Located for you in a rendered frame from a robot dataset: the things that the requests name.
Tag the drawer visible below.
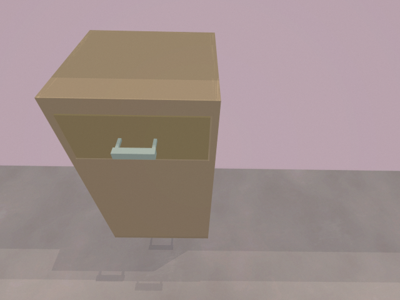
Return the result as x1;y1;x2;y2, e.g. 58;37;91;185
54;114;211;160

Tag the cabinet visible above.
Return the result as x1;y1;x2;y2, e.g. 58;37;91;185
35;30;221;238

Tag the handle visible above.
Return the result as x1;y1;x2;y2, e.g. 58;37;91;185
111;138;158;160

